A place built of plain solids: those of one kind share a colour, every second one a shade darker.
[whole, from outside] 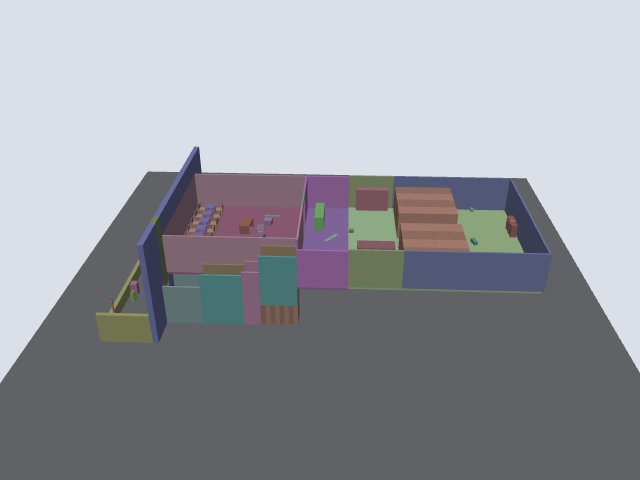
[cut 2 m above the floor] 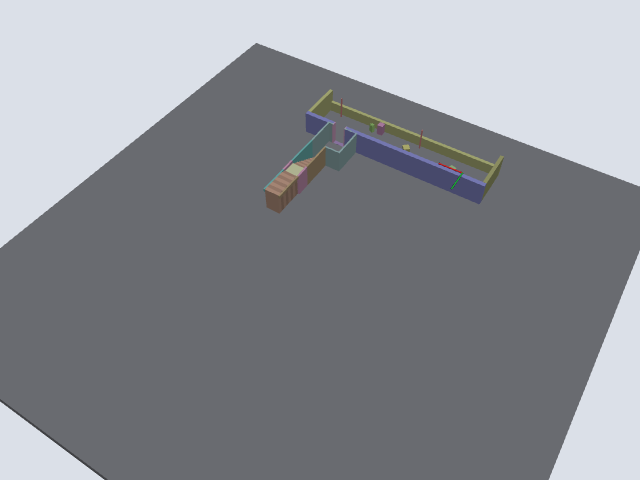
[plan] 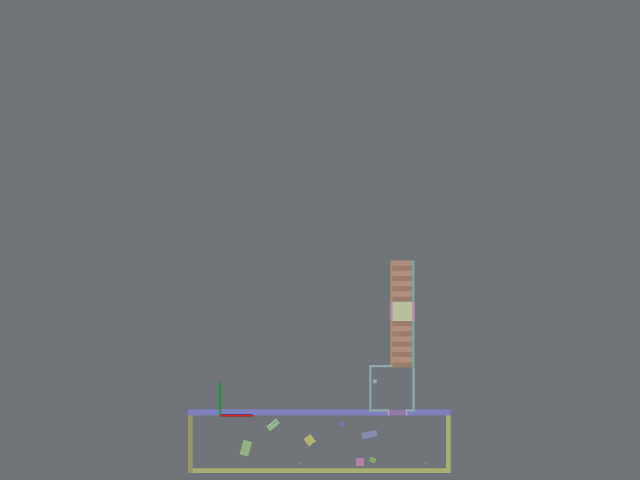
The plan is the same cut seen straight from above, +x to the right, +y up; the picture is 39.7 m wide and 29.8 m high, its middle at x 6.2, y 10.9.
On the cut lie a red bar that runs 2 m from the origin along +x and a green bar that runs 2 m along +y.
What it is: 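A capsule hotel on the first floor of a city building 12.3 x 26.3 m between party walls; pods of 1.15 x 2.20 x 1.07 m in two tiers, aisles of 1.35 m, a shoes-off step of 0.12 m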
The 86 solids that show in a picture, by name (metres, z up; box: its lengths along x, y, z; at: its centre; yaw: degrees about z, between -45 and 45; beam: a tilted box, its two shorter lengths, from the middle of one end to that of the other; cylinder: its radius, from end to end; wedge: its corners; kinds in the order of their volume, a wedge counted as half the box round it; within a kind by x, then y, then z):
{
 "block_pod_1": {"box": [1.13, 2.2, 2.2], "at": [1.38, 17.83, 4.48]},
 "block_pod_2": {"box": [1.13, 2.2, 2.2], "at": [1.38, 20.03, 4.48]},
 "block_pod_3": {"box": [1.13, 2.2, 2.2], "at": [2.53, 17.83, 4.48]},
 "block_pod_4": {"box": [1.13, 2.2, 2.2], "at": [2.53, 20.03, 4.48]},
 "block_pod_5": {"box": [1.13, 2.2, 2.2], "at": [3.68, 17.83, 4.48]},
 "block_pod_6": {"box": [1.13, 2.2, 2.2], "at": [3.68, 20.03, 4.48]},
 "block_pod_7": {"box": [1.13, 2.2, 2.2], "at": [4.83, 17.83, 4.48]},
 "block_pod_8": {"box": [1.13, 2.2, 2.2], "at": [4.83, 20.03, 4.48]},
 "block_pod_9": {"box": [1.13, 2.2, 2.2], "at": [7.49, 17.83, 4.48]},
 "block_pod_10": {"box": [1.13, 2.2, 2.2], "at": [7.49, 20.03, 4.48]},
 "block_pod_11": {"box": [1.13, 2.2, 2.2], "at": [8.64, 17.83, 4.48]},
 "block_pod_12": {"box": [1.13, 2.2, 2.2], "at": [8.64, 20.03, 4.48]},
 "block_pod_13": {"box": [1.13, 2.2, 2.2], "at": [9.79, 17.83, 4.48]},
 "block_pod_14": {"box": [1.13, 2.2, 2.2], "at": [9.79, 20.03, 4.48]},
 "block_pod_15": {"box": [1.13, 2.2, 2.2], "at": [10.95, 17.83, 4.48]},
 "block_pod_16": {"box": [1.13, 2.2, 2.2], "at": [10.95, 20.03, 4.48]},
 "wall_street_1": {"box": [12.51, 0.39, 7.69], "at": [4.25, 0.2, 3.79]},
 "wall_street_2": {"box": [2.8, 0.39, 7.69], "at": [12.92, 0.2, 3.79]},
 "floor_pods_1": {"box": [11.54, 9.26, 0.29], "at": [6.16, 21.26, 3.29]},
 "floor_lounge_1": {"box": [10.04, 9.09, 0.29], "at": [5.41, 4.94, 3.17]},
 "wall_lounge_1": {"box": [0.15, 9.39, 2.9], "at": [0.32, 4.94, 4.72]},
 "wall_lounge_2": {"box": [10.34, 0.15, 2.9], "at": [5.41, 0.32, 4.72]},
 "wall_lounge_3": {"box": [5.01, 0.15, 2.9], "at": [8.08, 9.56, 4.72]},
 "wall_lounge_4": {"box": [0.15, 9.39, 2.9], "at": [10.51, 4.94, 4.72]},
 "wall_pods_1": {"box": [0.15, 9.4, 2.9], "at": [0.32, 21.33, 4.83]},
 "wall_pods_2": {"box": [11.83, 0.15, 2.9], "at": [6.16, 25.96, 4.83]},
 "wall_pods_3": {"box": [0.15, 9.4, 2.9], "at": [12.0, 21.33, 4.83]},
 "floor_lockers_1": {"box": [11.54, 3.6, 0.29], "at": [6.16, 14.83, 3.29]},
 "tread_1": {"box": [1.22, 0.32, 0.22], "at": [11.32, 3.15, 0.06]},
 "tread_2": {"box": [1.22, 0.32, 0.4], "at": [11.32, 3.47, 0.15]},
 "tread_3": {"box": [1.22, 0.32, 0.57], "at": [11.32, 3.79, 0.24]},
 "tread_4": {"box": [1.22, 0.32, 0.75], "at": [11.32, 4.11, 0.32]},
 "tread_5": {"box": [1.22, 0.32, 0.92], "at": [11.32, 4.43, 0.41]},
 "tread_6": {"box": [1.22, 0.32, 1.1], "at": [11.32, 4.75, 0.5]},
 "tread_7": {"box": [1.22, 0.32, 1.27], "at": [11.32, 5.07, 0.59]},
 "tread_8": {"box": [1.22, 0.32, 1.45], "at": [11.32, 5.39, 0.67]},
 "tread_9": {"box": [1.22, 0.32, 1.62], "at": [11.32, 5.71, 0.76]},
 "tread_10": {"box": [1.22, 0.32, 1.97], "at": [11.32, 7.23, 0.94]},
 "tread_11": {"box": [1.22, 0.32, 2.15], "at": [11.32, 7.55, 1.02]},
 "tread_12": {"box": [1.22, 0.32, 2.32], "at": [11.32, 7.87, 1.11]},
 "tread_13": {"box": [1.22, 0.32, 2.5], "at": [11.32, 8.19, 1.2]},
 "tread_14": {"box": [1.22, 0.32, 2.67], "at": [11.32, 8.51, 1.29]},
 "tread_15": {"box": [1.22, 0.32, 2.85], "at": [11.32, 8.83, 1.37]},
 "tread_16": {"box": [1.22, 0.32, 3.02], "at": [11.32, 9.15, 1.46]},
 "tread_17": {"box": [1.22, 0.32, 3.19], "at": [11.32, 9.47, 1.55]},
 "floor_arrival_1": {"box": [11.54, 3.4, 0.29], "at": [6.16, 11.33, 3.17]},
 "far_1": {"box": [0.3, 3.57, 2.25], "at": [-1.85, -1.78, 1.07]},
 "far_2": {"box": [16.32, 0.3, 0.95], "at": [6.16, -3.42, 0.42]},
 "far_3": {"box": [0.3, 3.57, 2.25], "at": [14.17, -1.78, 1.07]},
 "block_lock_1": {"box": [0.52, 2.6, 1.9], "at": [0.65, 14.93, 4.33]},
 "block_lock_2": {"box": [1.04, 2.6, 1.9], "at": [9.59, 14.93, 4.33]},
 "wall_arrival_1": {"box": [0.15, 3.55, 2.9], "at": [0.32, 11.26, 4.72]},
 "wall_arrival_2": {"box": [3.13, 0.15, 2.9], "at": [1.81, 9.56, 4.72]},
 "wall_arrival_3": {"box": [0.15, 3.4, 2.9], "at": [12.0, 11.33, 4.72]},
 "wall_entry_1": {"box": [0.15, 2.9, 3.08], "at": [9.33, 1.69, 1.49]},
 "wall_entry_2": {"box": [1.25, 0.15, 3.08], "at": [9.88, 0.32, 1.49]},
 "wall_entry_3": {"box": [1.45, 0.15, 3.08], "at": [9.98, 3.07, 1.49]},
 "wall_entry_4": {"box": [0.55, 0.15, 3.08], "at": [11.8, 0.32, 1.49]},
 "wall_entry_5": {"box": [0.15, 2.75, 3.08], "at": [12.0, 1.62, 1.49]},
 "wall_lockers_1": {"box": [0.15, 3.6, 2.9], "at": [0.32, 14.83, 4.83]},
 "wall_lockers_2": {"box": [0.15, 3.6, 2.9], "at": [12.0, 14.83, 4.83]},
 "wall_left_1": {"box": [0.14, 2.88, 4.1], "at": [10.63, 4.43, 2.0]},
 "wall_left_2": {"box": [0.14, 2.56, 3.92], "at": [10.63, 8.35, 3.66]},
 "wall_right_1": {"box": [0.14, 2.88, 4.1], "at": [12.0, 4.43, 2.0]},
 "wall_right_2": {"box": [0.14, 2.56, 3.92], "at": [12.0, 8.35, 3.66]},
 "floor_1": {"box": [1.23, 1.2, 1.8], "at": [11.32, 6.47, 0.85]},
 "block_desk_1": {"box": [2.6, 0.73, 1.2], "at": [2.99, 10.75, 3.87]},
 "wallover_street_1": {"box": [1.02, 0.39, 5.14], "at": [11.02, 0.2, 5.07]},
 "wall_1": {"box": [0.15, 1.2, 4.4], "at": [10.63, 6.47, 2.15]},
 "wall_2": {"box": [0.15, 1.2, 4.4], "at": [12.0, 6.47, 2.15]},
 "cart_housekeeping_1": {"box": [0.99, 0.52, 0.83], "at": [4.01, 25.54, 3.95]},
 "cart_housekeeping_2": {"box": [0.4, 0.46, 0.93], "at": [4.71, 25.54, 4.0]},
 "pouffe_1": {"box": [0.64, 0.64, 0.47], "at": [3.33, 6.67, 3.5], "yaw": -7.5},
 "pouffe_2": {"box": [0.64, 0.64, 0.47], "at": [5.86, 6.32, 3.5], "yaw": -12.8},
 "bin_street_1": {"box": [0.5, 0.5, 0.92], "at": [8.68, -2.88, 0.54]},
 "jamb_1": {"box": [0.1, 0.4, 3.08], "at": [11.57, 0.2, 1.49]},
 "bench_pad_1": {"box": [1.61, 0.82, 0.05], "at": [4.41, 5.1, 4.08], "yaw": -7.6},
 "bench_pad_2": {"box": [0.06, 0.76, 0.78], "at": [5.03, 5.01, 3.66], "yaw": -7.6},
 "bollard_concrete_1": {"box": [0.38, 0.28, 0.74], "at": [9.48, -2.76, 0.32], "yaw": -21.2},
 "table_cafe_1": {"box": [0.72, 0.71, 0.05], "at": [4.21, 1.8, 4.02], "yaw": -1.6},
 "table_cafe_2": {"box": [0.72, 0.71, 0.05], "at": [5.41, 1.8, 4.02], "yaw": 0.4},
 "doormat_coir_1": {"box": [0.56, 0.94, 0.07], "at": [1.59, -2.03, -0.02], "yaw": -15.1},
 "table_crate_1": {"box": [1.0, 0.6, 0.05], "at": [4.56, 6.22, 3.66], "yaw": 2.5},
 "root_heave_1": {"box": [0.97, 0.4, 0.07], "at": [9.27, -1.18, -0.02], "yaw": 12.7},
 "door_bar_1": {"box": [1.02, 0.35, 0.07], "at": [11.02, 0.2, -0.02]},
 "bin_wheelie_1": {"box": [0.54, 0.57, 0.05], "at": [5.55, -1.53, 0.91], "yaw": 38.5}
}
